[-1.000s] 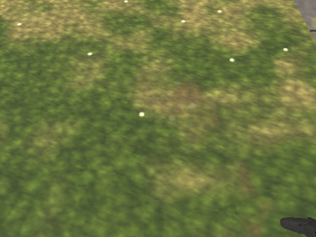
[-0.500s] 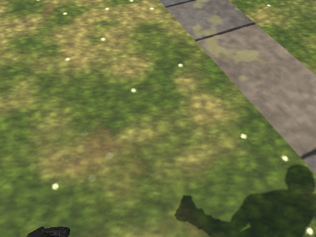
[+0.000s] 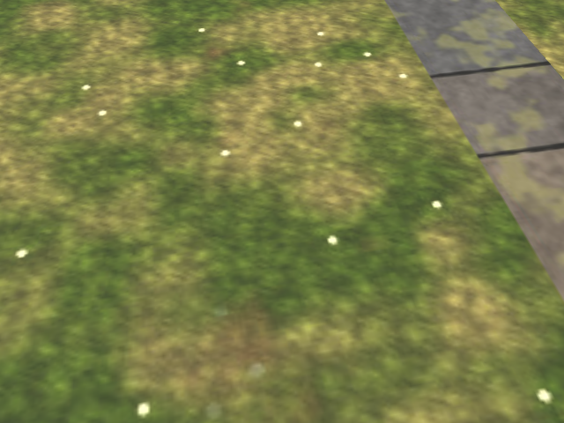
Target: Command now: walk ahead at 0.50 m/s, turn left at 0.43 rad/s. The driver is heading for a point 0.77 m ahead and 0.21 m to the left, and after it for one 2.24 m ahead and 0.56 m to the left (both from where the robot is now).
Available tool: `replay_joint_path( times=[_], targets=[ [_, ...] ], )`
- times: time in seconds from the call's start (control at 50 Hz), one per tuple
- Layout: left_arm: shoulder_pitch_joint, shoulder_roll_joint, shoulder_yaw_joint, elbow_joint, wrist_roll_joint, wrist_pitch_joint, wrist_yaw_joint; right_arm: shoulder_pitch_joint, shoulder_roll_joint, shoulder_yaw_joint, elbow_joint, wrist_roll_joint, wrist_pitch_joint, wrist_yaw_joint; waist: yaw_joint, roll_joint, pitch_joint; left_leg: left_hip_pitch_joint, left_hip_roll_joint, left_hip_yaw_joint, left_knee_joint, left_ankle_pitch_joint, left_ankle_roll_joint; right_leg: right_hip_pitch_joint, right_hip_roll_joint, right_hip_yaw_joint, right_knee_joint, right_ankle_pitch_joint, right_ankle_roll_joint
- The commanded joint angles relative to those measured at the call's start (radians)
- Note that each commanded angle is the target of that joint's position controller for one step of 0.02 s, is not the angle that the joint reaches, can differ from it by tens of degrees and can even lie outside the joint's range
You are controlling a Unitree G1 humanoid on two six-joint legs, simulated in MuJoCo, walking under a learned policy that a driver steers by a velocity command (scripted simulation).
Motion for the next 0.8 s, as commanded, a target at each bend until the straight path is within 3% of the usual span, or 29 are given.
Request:
replay_joint_path(
  times=[0.02,0.06,0.1,0.12,0.14,0.16,0.18,0.2,0.22,0.24,0.26,0.28,0.34,0.38,0.44,0.48,0.54,0.58,0.6,0.62,0.64,0.66,0.68,0.7,0.72,0.74,0.78,0.8],
  targets=[
    [-0.007,0.164,0.042,-0.035,-0.014,0.000,0.011,-0.125,-0.038,0.001,-0.107,-0.001,-0.013,0.020,0.016,-0.074,0.084,-0.013,0.000,0.031,-0.085,0.004,0.027,-0.013,-0.310,0.042,-0.064,0.356,-0.123],
    [0.000,0.178,0.048,-0.022,-0.023,0.019,0.015,-0.148,-0.048,-0.002,-0.137,-0.001,-0.012,0.033,0.010,-0.085,0.082,-0.022,-0.017,0.064,-0.112,-0.088,0.053,0.064,-0.332,0.024,-0.002,0.475,-0.107],
    [-0.019,0.207,0.055,-0.025,-0.025,0.036,0.025,-0.106,-0.076,-0.017,-0.150,-0.001,-0.008,0.040,-0.029,-0.121,0.027,0.081,-0.077,0.128,-0.111,-0.198,0.091,0.099,-0.332,-0.006,0.127,0.812,-0.082],
    [-0.029,0.218,0.058,-0.029,-0.025,0.046,0.030,-0.027,-0.104,-0.034,-0.139,0.001,-0.005,0.039,-0.076,-0.136,-0.028,0.190,-0.119,0.157,-0.107,-0.243,0.114,0.095,-0.322,-0.020,0.253,0.963,-0.067],
    [-0.045,0.218,0.055,-0.034,-0.028,0.054,0.036,0.119,-0.150,-0.062,-0.106,0.004,-0.003,0.031,-0.159,-0.120,-0.105,0.399,-0.163,0.164,-0.160,-0.207,0.149,0.025,-0.287,-0.047,0.453,0.981,-0.037],
    [-0.029,0.192,0.041,-0.051,-0.014,0.048,0.041,0.279,-0.234,-0.097,-0.073,0.006,0.006,0.011,-0.224,-0.026,-0.203,0.707,-0.075,-0.016,-0.191,-0.186,0.207,-0.204,-0.243,-0.048,0.749,0.711,0.008],
    [0.080,0.035,-0.008,-0.098,0.018,0.018,0.018,0.265,-0.329,-0.111,-0.078,0.016,0.002,0.004,-0.100,0.233,-0.289,1.053,0.182,-0.586,-0.272,-0.343,0.407,-0.674,-0.023,0.039,1.106,-0.263,0.077],
    [-0.023,0.109,-0.001,-0.104,-0.019,-0.024,0.002,0.296,-0.249,-0.087,-0.103,0.007,-0.009,0.005,-0.177,0.115,-0.398,1.120,0.228,-0.785,-0.411,-0.441,0.428,-0.791,-0.008,0.262,1.209,-0.338,0.057],
    [-0.123,0.155,0.011,-0.137,-0.055,-0.047,-0.008,0.263,-0.198,-0.073,-0.100,-0.003,-0.018,0.003,-0.193,0.070,-0.260,1.034,0.202,-0.638,-0.432,-0.376,0.374,-0.865,-0.059,0.275,1.190,-0.249,0.031],
    [-0.148,0.144,0.006,-0.144,-0.046,-0.060,-0.004,0.202,-0.176,-0.067,-0.109,0.001,-0.023,0.001,-0.152,-0.015,-0.173,0.890,0.161,-0.522,-0.431,-0.287,0.340,-0.840,-0.104,0.268,1.104,-0.164,0.019],
    [-0.156,0.148,0.012,-0.137,-0.018,-0.060,0.003,0.135,-0.143,-0.058,-0.124,0.000,-0.023,-0.002,-0.110,-0.047,-0.108,0.746,0.125,-0.431,-0.442,-0.173,0.319,-0.779,-0.132,0.261,1.013,-0.121,0.026],
    [-0.138,0.156,0.019,-0.135,-0.007,-0.050,0.004,0.098,-0.122,-0.048,-0.143,-0.014,-0.024,-0.007,-0.073,-0.026,-0.090,0.650,0.101,-0.380,-0.463,-0.083,0.315,-0.703,-0.151,0.268,0.971,-0.091,0.034],
    [-0.118,0.123,0.015,-0.139,0.004,-0.017,0.005,0.084,-0.137,-0.052,-0.156,-0.010,-0.025,-0.019,-0.039,-0.019,-0.055,0.504,0.066,-0.293,-0.504,0.039,0.319,-0.640,-0.151,0.238,0.838,-0.051,0.079],
    [-0.186,0.095,0.004,-0.162,0.007,-0.008,0.006,0.106,-0.167,-0.061,-0.149,-0.005,-0.023,-0.033,-0.056,-0.014,-0.026,0.444,0.030,-0.233,-0.513,0.048,0.296,-0.631,-0.133,0.218,0.694,0.066,0.106],
    [-0.300,0.069,-0.010,-0.186,0.001,-0.013,-0.002,0.145,-0.174,-0.065,-0.139,0.002,-0.012,-0.044,-0.105,0.019,-0.015,0.397,-0.028,-0.185,-0.493,-0.057,0.238,-0.546,-0.080,0.207,0.453,0.289,0.115],
    [-0.353,0.081,-0.008,-0.202,-0.012,-0.019,-0.010,0.186,-0.177,-0.066,-0.125,0.005,-0.006,-0.046,-0.130,0.031,-0.016,0.411,-0.016,-0.222,-0.477,-0.121,0.223,-0.508,-0.054,0.213,0.377,0.347,0.114],
    [-0.367,0.121,0.007,-0.213,-0.019,-0.030,-0.020,0.213,-0.164,-0.065,-0.116,0.010,0.003,-0.049,-0.123,0.048,-0.020,0.506,0.021,-0.316,-0.394,-0.184,0.204,-0.494,-0.049,0.252,0.301,0.286,0.089],
    [-0.315,0.143,0.020,-0.203,-0.022,-0.040,-0.022,0.197,-0.162,-0.067,-0.122,0.005,0.008,-0.051,-0.086,0.078,-0.027,0.538,0.035,-0.367,-0.328,-0.168,0.186,-0.433,-0.049,0.250,0.278,0.204,0.056],
    [-0.238,0.157,0.031,-0.181,-0.019,-0.045,-0.019,0.184,-0.142,-0.060,-0.129,0.003,0.009,-0.050,-0.043,0.079,-0.056,0.526,0.005,-0.358,-0.261,-0.135,0.163,-0.324,-0.048,0.233,0.239,0.201,0.030],
    [-0.122,0.194,0.046,-0.165,-0.002,-0.050,-0.012,0.179,-0.093,-0.042,-0.142,-0.004,0.006,-0.045,0.014,0.040,-0.156,0.464,-0.047,-0.306,-0.077,-0.147,0.129,-0.119,-0.136,0.301,0.254,0.178,-0.021],
    [0.008,0.276,0.065,-0.151,0.018,-0.046,-0.004,0.272,-0.028,-0.022,-0.165,0.001,0.000,-0.045,0.014,-0.163,-0.311,0.196,-0.174,-0.173,0.255,-0.404,0.058,0.237,-0.360,0.622,0.233,0.054,-0.142],
    [0.057,0.271,0.069,-0.118,-0.002,-0.032,-0.015,0.328,-0.056,-0.017,-0.181,0.019,-0.007,-0.045,-0.004,-0.391,-0.349,-0.041,-0.173,-0.121,0.479,-0.680,0.031,0.329,-0.485,0.983,0.125,-0.218,-0.230],
    [0.005,0.181,0.045,-0.139,-0.013,-0.028,-0.013,0.269,-0.150,-0.039,-0.163,0.024,-0.004,-0.046,0.018,-0.245,-0.213,-0.112,-0.112,-0.143,0.569,-0.599,0.022,0.224,-0.449,0.900,0.090,-0.347,-0.194],
    [-0.041,0.145,0.034,-0.145,-0.010,-0.018,-0.009,0.181,-0.171,-0.047,-0.177,0.013,0.003,-0.046,0.024,-0.168,-0.115,-0.112,-0.080,-0.103,0.579,-0.517,0.017,0.103,-0.407,0.739,0.087,-0.260,-0.153],
    [-0.084,0.125,0.024,-0.143,-0.004,-0.013,-0.008,0.141,-0.159,-0.048,-0.188,0.002,0.006,-0.044,0.005,-0.128,-0.052,-0.082,-0.051,-0.089,0.543,-0.456,0.014,-0.010,-0.362,0.620,0.066,-0.129,-0.139],
    [-0.108,0.103,0.017,-0.136,0.001,-0.012,-0.006,0.127,-0.145,-0.051,-0.194,-0.001,0.009,-0.040,-0.015,-0.139,-0.018,-0.051,-0.022,-0.089,0.500,-0.416,0.014,-0.080,-0.328,0.533,0.044,-0.036,-0.129],
    [-0.118,0.097,0.016,-0.122,-0.001,-0.018,-0.004,0.142,-0.103,-0.046,-0.198,0.011,0.019,-0.031,-0.037,-0.170,-0.006,0.004,0.003,-0.065,0.455,-0.382,0.011,-0.148,-0.296,0.417,-0.001,0.057,-0.128],
    [-0.107,0.104,0.018,-0.109,-0.004,-0.023,-0.006,0.132,-0.083,-0.040,-0.204,0.009,0.022,-0.030,-0.037,-0.158,-0.001,0.005,0.006,-0.060,0.426,-0.369,0.007,-0.162,-0.294,0.384,-0.019,0.097,-0.141]
  ],
)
